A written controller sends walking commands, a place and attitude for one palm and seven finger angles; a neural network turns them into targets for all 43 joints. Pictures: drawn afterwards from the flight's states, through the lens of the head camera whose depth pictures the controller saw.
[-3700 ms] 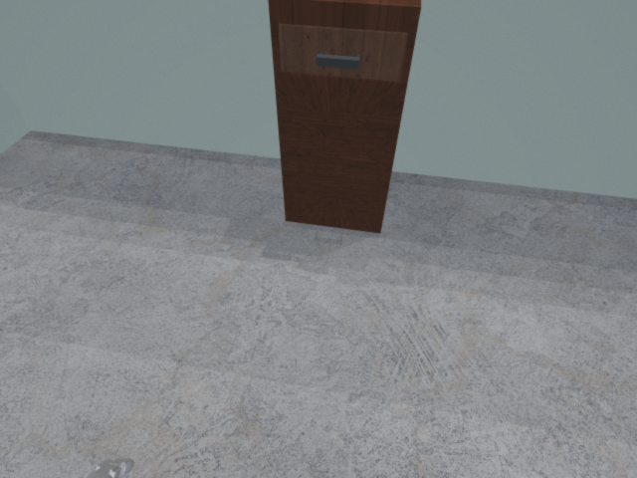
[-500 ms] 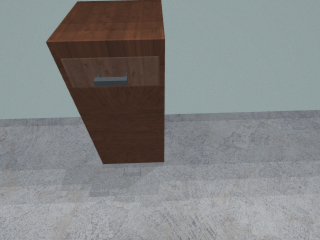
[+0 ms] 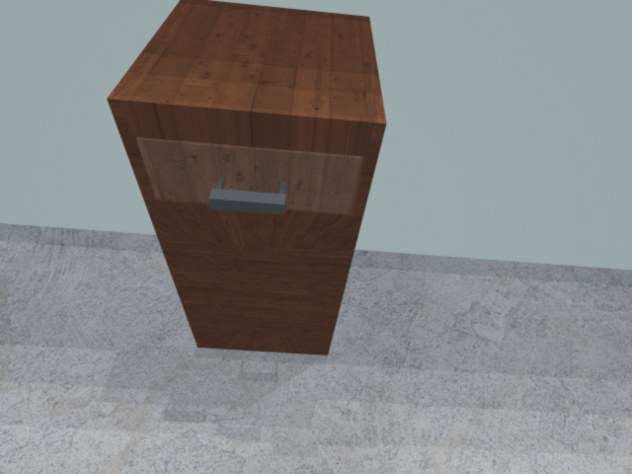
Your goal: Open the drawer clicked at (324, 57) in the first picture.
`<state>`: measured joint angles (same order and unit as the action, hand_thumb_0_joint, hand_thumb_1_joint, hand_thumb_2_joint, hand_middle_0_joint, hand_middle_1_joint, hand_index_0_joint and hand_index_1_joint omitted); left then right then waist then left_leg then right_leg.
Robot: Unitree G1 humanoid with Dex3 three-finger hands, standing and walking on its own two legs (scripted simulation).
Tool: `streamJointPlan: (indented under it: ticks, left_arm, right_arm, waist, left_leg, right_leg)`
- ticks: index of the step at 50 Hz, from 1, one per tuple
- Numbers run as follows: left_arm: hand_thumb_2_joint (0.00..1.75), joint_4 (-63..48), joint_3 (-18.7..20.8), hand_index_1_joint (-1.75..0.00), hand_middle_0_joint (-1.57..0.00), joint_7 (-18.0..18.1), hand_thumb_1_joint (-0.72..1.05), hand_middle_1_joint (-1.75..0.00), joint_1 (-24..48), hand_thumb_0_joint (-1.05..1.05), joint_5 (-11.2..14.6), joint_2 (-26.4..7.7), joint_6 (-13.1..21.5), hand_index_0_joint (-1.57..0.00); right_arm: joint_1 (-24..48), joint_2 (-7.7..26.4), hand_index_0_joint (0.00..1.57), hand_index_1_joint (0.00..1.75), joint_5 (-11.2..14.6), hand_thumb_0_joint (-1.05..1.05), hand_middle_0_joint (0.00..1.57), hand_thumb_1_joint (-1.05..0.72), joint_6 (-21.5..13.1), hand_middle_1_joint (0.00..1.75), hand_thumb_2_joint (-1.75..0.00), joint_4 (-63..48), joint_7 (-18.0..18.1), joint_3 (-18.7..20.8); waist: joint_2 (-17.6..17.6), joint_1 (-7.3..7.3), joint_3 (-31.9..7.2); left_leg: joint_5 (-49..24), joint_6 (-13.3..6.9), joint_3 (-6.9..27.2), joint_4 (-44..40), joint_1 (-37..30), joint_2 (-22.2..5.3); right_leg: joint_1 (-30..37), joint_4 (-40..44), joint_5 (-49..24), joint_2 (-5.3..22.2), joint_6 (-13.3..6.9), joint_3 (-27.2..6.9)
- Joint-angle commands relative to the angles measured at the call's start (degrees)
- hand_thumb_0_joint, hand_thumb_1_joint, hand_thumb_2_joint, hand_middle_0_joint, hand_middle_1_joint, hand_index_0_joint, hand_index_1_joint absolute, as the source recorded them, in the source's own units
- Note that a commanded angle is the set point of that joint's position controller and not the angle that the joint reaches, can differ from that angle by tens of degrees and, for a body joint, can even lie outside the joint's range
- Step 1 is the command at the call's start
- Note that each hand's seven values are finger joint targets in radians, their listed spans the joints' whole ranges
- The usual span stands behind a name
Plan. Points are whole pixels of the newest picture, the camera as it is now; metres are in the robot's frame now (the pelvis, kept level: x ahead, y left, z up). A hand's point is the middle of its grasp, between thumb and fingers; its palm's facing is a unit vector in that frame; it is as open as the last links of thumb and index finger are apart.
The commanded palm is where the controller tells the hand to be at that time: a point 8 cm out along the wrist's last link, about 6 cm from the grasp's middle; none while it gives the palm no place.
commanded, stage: come to a stop and stand still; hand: left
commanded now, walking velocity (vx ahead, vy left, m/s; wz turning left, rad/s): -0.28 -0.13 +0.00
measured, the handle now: (250, 192) +0.56 +0.16 -0.01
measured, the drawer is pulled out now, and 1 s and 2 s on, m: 0.00 0.00 0.00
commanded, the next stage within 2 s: look again from close up in 0.96 s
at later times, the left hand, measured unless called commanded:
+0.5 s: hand out of the picture +0.09 +0.13 -0.15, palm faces +0.06 -0.96 -0.26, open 7.3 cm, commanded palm none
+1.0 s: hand out of the picture -0.03 +0.16 -0.17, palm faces +0.04 -0.98 -0.19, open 7.4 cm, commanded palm none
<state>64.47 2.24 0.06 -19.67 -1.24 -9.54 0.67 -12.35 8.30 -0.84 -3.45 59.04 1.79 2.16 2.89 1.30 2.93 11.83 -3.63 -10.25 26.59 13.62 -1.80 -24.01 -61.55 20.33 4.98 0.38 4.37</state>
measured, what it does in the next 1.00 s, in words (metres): steps on the spot: right foot, then left foot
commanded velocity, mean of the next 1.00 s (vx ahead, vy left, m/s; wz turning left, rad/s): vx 0.00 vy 0.00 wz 0.00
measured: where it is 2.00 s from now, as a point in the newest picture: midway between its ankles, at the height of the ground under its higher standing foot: outside the picture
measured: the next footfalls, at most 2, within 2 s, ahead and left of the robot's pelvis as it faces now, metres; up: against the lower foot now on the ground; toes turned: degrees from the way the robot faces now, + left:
right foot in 0.26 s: +0.10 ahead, -0.14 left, +0.00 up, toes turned -6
left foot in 0.70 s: -0.01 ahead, +0.09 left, +0.00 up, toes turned +1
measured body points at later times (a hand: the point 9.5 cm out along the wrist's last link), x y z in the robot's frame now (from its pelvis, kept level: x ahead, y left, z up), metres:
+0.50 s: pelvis +0.01 -0.05 +0.00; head +0.03 -0.08 +0.45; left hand +0.08 +0.18 -0.13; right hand +0.02 -0.28 -0.18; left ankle -0.05 +0.09 -0.67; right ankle +0.06 -0.14 -0.74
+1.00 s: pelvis -0.01 -0.02 +0.00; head +0.01 -0.02 +0.45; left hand -0.03 +0.21 -0.16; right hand -0.05 -0.23 -0.16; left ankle -0.07 +0.10 -0.74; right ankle -0.01 -0.14 -0.72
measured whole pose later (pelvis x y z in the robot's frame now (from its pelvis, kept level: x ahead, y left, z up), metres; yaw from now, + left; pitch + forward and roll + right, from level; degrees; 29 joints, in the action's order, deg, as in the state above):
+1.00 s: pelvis -0.01 -0.02 +0.00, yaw +0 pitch +1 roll +1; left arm 64.0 2.3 0.1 -17.4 -0.9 -10.1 -1.6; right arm -20.9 5.4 -1.6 -0.8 64.1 2.2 0.2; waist 1.8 -0.6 1.0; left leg 15.8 0.1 -2.7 19.0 4.1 0.2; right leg -19.1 -39.2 20.5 2.8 1.4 2.7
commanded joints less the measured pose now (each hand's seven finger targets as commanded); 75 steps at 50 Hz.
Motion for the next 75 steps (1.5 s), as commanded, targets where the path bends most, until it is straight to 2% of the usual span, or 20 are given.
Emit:
streamJointPlan:
  ticks: [1, 11, 12, 14, 16, 21, 28, 34, 36, 37, 42, 49, 52, 53, 54, 56, 59, 61, 65, 75]
  left_arm:
    - [0.90, -1.24, -0.15, -0.30, -0.20, 1.18, 0.90, -0.30, -5.77, 0.00, 0.43, 0.61, -1.16, -0.20]
    - [0.90, -5.67, 1.16, -0.30, -0.20, 1.94, 0.90, -0.30, 0.72, 0.00, 0.00, -3.69, -2.29, -0.20]
    - [0.90, -5.91, 1.35, -0.30, -0.20, 2.01, 0.90, -0.30, 0.22, 0.00, -0.11, -4.72, -1.80, -0.20]
    - [0.90, -6.55, 1.84, -0.30, -0.20, 2.39, 0.90, -0.30, 1.39, 0.00, -0.32, -9.80, -0.89, -0.20]
    - [0.90, -7.15, 1.87, -0.30, -0.20, 2.77, 0.90, -0.30, 2.46, 0.00, -0.05, -9.26, -0.78, -0.20]
    - [0.90, -9.69, 2.34, -0.30, -0.20, 2.99, 0.90, -0.30, 7.18, 0.00, 0.02, -8.33, -0.74, -0.20]
    - [0.90, -8.98, 3.26, -0.30, -0.20, 2.18, 0.90, -0.30, 4.60, 0.00, -0.74, -10.02, -0.87, -0.20]
    - [0.90, -7.78, 2.26, -0.30, -0.20, 1.43, 0.90, -0.30, 8.10, 0.00, 0.32, -7.53, -1.63, -0.20]
    - [0.90, -8.55, 1.15, -0.30, -0.20, 0.72, 0.90, -0.30, 7.85, 0.00, 0.75, -2.97, -1.79, -0.20]
    - [0.90, -8.77, 1.40, -0.30, -0.20, 0.36, 0.90, -0.30, 8.38, 0.00, 0.30, -3.01, -1.63, -0.20]
    - [0.90, -4.87, 1.23, -0.30, -0.20, -0.45, 0.90, -0.30, 3.33, 0.00, -0.43, -3.08, -1.27, -0.20]
    - [0.90, -4.73, 0.26, -0.30, -0.20, 0.25, 0.90, -0.30, 4.98, 0.00, 0.74, -1.70, -0.53, -0.20]
    - [0.90, -1.23, 0.61, -0.30, -0.20, 1.01, 0.90, -0.30, -2.85, 0.00, 0.73, -4.30, 0.68, -0.20]
    - [0.90, 1.73, 0.03, -0.30, -0.20, 3.92, 0.90, -0.30, -6.29, 0.00, 0.12, -5.58, 1.00, -0.20]
    - [0.90, -0.43, -0.69, -0.30, -0.20, 3.33, 0.90, -0.30, -4.52, 0.00, 0.49, -7.46, 1.78, -0.20]
    - [0.90, -1.39, -0.48, -0.30, -0.20, 2.93, 0.90, -0.30, -0.69, 0.00, 0.23, -5.02, 2.59, -0.20]
    - [0.90, -2.44, -0.75, -0.30, -0.20, 3.11, 0.90, -0.30, 0.34, 0.00, 0.51, -4.65, 3.01, -0.20]
    - [0.90, -2.29, -1.18, -0.30, -0.20, 2.96, 0.90, -0.30, 0.08, 0.00, 1.04, -3.36, 2.58, -0.20]
    - [0.90, -1.93, -1.10, -0.30, -0.20, 2.80, 0.90, -0.30, 0.38, 0.00, 0.64, -3.37, 2.00, -0.20]
    - [0.90, -3.42, -0.94, -0.30, -0.20, 2.33, 0.90, -0.30, 0.50, 0.00, 0.73, -4.77, 1.53, -0.20]
  right_arm:
    - [-3.47, 5.88, 0.20, 0.30, 0.13, 0.00, 0.20, -0.90, -0.28, 0.30, -0.90, 0.14, 0.83, -0.12]
    - [-4.25, 8.35, 0.20, 0.30, -0.20, 0.00, 0.20, -0.90, 3.46, 0.30, -0.90, 1.84, 0.84, 2.29]
    - [-4.64, 7.56, 0.20, 0.30, -0.01, 0.00, 0.20, -0.90, 3.64, 0.30, -0.90, 1.69, 0.66, 2.37]
    - [-6.88, 2.63, 0.20, 0.30, 0.68, 0.00, 0.20, -0.90, 4.25, 0.30, -0.90, 0.92, -0.03, 1.86]
    - [-5.42, 2.69, 0.20, 0.30, 0.55, 0.00, 0.20, -0.90, 6.22, 0.30, -0.90, 0.74, 0.20, 2.08]
    - [-5.28, 4.19, 0.20, 0.30, 0.18, 0.00, 0.20, -0.90, 6.44, 0.30, -0.90, 1.37, -0.70, 2.34]
    - [-3.24, 4.34, 0.20, 0.30, -0.05, 0.00, 0.20, -0.90, 5.43, 0.30, -0.90, -0.60, -1.42, 1.68]
    - [-15.51, 4.50, 0.20, 0.30, -0.30, 0.00, 0.20, -0.90, 3.79, 0.30, -0.90, 3.76, -0.69, 0.64]
    - [-11.26, 10.32, 0.20, 0.30, -1.10, 0.00, 0.20, -0.90, 3.50, 0.30, -0.90, 1.39, -0.25, 1.36]
    - [-7.14, 11.20, 0.20, 0.30, -1.19, 0.00, 0.20, -0.90, 3.48, 0.30, -0.90, -0.29, 0.04, 1.20]
    - [-6.32, 8.04, 0.20, 0.30, -0.50, 0.00, 0.20, -0.90, 2.10, 0.30, -0.90, 0.95, 0.73, -0.07]
    - [-12.19, 8.07, 0.20, 0.30, -0.70, 0.00, 0.20, -0.90, 1.88, 0.30, -0.90, 4.58, 1.67, 0.22]
    - [-12.23, 5.46, 0.20, 0.30, 0.49, 0.00, 0.20, -0.90, 1.57, 0.30, -0.90, 4.77, 1.34, 0.06]
    - [-3.33, 5.79, 0.20, 0.30, 1.00, 0.00, 0.20, -0.90, 0.42, 0.30, -0.90, 1.12, 0.40, -0.30]
    - [-7.03, 1.92, 0.20, 0.30, 0.47, 0.00, 0.20, -0.90, 1.50, 0.30, -0.90, -0.90, 0.24, -0.89]
    - [-8.63, 1.76, 0.20, 0.30, -0.25, 0.00, 0.20, -0.90, 2.55, 0.30, -0.90, 0.75, -0.53, -1.06]
    - [-11.22, 0.25, 0.20, 0.30, 0.19, 0.00, 0.20, -0.90, 1.79, 0.30, -0.90, 2.14, -0.33, -1.66]
    - [-12.74, 2.42, 0.20, 0.30, -0.13, 0.00, 0.20, -0.90, 1.16, 0.30, -0.90, 3.21, -0.14, -1.56]
    - [-10.23, 2.56, 0.20, 0.30, -0.08, 0.00, 0.20, -0.90, 1.99, 0.30, -0.90, 2.85, 0.56, -1.77]
    - [-9.97, 4.30, 0.20, 0.30, -0.13, 0.00, 0.20, -0.90, 2.18, 0.30, -0.90, 3.30, 0.55, -2.18]
  waist:
    - [-5.84, 0.67, -3.77]
    - [-9.52, -0.20, -0.54]
    - [-6.20, -0.02, -1.70]
    - [9.50, -1.62, -4.28]
    - [9.53, -0.83, -6.40]
    - [3.52, -0.93, -4.51]
    - [7.15, 1.72, -3.76]
    - [0.34, -3.36, -4.57]
    - [-16.53, -2.43, 2.37]
    - [-15.65, -1.34, 5.69]
    - [-10.10, -0.36, 7.77]
    - [-11.56, -2.92, 0.02]
    - [-3.48, -0.58, -6.51]
    - [-1.94, 2.04, -1.83]
    - [2.12, -1.22, -3.67]
    - [10.93, -2.09, -5.59]
    - [0.89, -3.34, -8.50]
    - [-6.67, -2.84, -8.38]
    - [-6.11, -2.43, 0.97]
    - [-2.12, -2.17, 0.81]
  left_leg:
    - [-37.85, -4.19, 7.74, -10.42, -2.47, -14.48]
    - [-26.47, -3.08, 10.34, -3.04, -1.61, -14.59]
    - [-20.59, -0.86, 9.00, 0.43, -0.69, -11.98]
    - [11.69, 4.28, 2.30, 12.95, 5.42, -0.74]
    - [22.24, 4.23, 9.13, 27.89, 5.27, -0.04]
    - [13.22, 5.60, 10.91, 34.86, 10.21, -0.30]
    - [15.12, 5.05, 8.63, 15.89, 6.20, -0.02]
    - [8.17, 2.77, 8.56, -9.21, -12.51, -0.04]
    - [29.22, -2.64, 27.79, -22.04, -0.96, -15.06]
    - [31.37, -4.98, 30.67, -25.37, 6.11, -18.00]
    - [10.63, -3.28, 18.65, -20.33, -1.21, -11.40]
    - [-30.45, -4.31, 16.03, -7.35, -12.67, -12.41]
    - [-18.62, 1.70, 11.04, 0.85, -2.70, -6.58]
    - [-9.86, 3.98, 6.76, 8.26, 1.50, -4.23]
    - [12.19, 3.96, 8.89, 7.22, 2.27, -1.13]
    - [14.15, 2.78, 8.33, 12.05, 2.90, -1.08]
    - [6.30, 3.29, 8.61, 2.60, -1.20, -0.79]
    - [-13.01, 2.11, 11.43, -0.16, -4.61, -4.07]
    - [-11.99, 2.29, 10.71, 0.50, -1.71, -4.73]
    - [-4.24, 2.37, 10.87, -3.03, -2.39, -3.72]
  right_leg:
    - [3.68, 9.35, -4.40, 0.98, 1.72, -2.76]
    - [10.11, 30.33, -9.13, -0.85, 0.45, -0.76]
    - [12.76, 35.51, -18.59, 0.60, 0.15, -2.52]
    - [15.85, 38.67, -46.38, 14.68, -6.71, -14.75]
    - [12.06, 41.66, -46.17, 16.51, -11.68, -15.30]
    - [12.80, 43.49, -28.75, 12.78, -10.31, -11.84]
    - [14.26, 49.62, -3.48, 11.98, -9.81, -16.23]
    - [3.15, 45.56, 8.46, 3.31, -1.81, -8.36]
    - [-1.66, 29.12, 3.21, -3.28, 0.49, 0.44]
    - [-0.91, 21.31, 1.54, -3.22, 0.28, -0.40]
    - [-6.46, 9.74, -2.76, -2.54, 0.75, -3.02]
    - [2.84, 29.53, 0.13, -2.85, 0.71, -0.89]
    - [23.38, 39.85, -26.77, 1.73, -0.79, -5.76]
    - [18.15, 37.11, -46.05, 4.52, -1.88, -8.75]
    - [15.42, 40.61, -27.16, 8.79, -4.32, -12.91]
    - [15.93, 42.26, -24.87, 7.27, -7.12, -12.65]
    - [20.25, 35.78, -41.11, 6.43, -7.79, -10.26]
    - [18.26, 31.52, -35.39, 2.34, -4.82, -6.54]
    - [13.41, 34.81, -29.56, 1.54, -4.31, -6.65]
    - [14.99, 37.70, -22.96, 1.60, -4.13, -7.24]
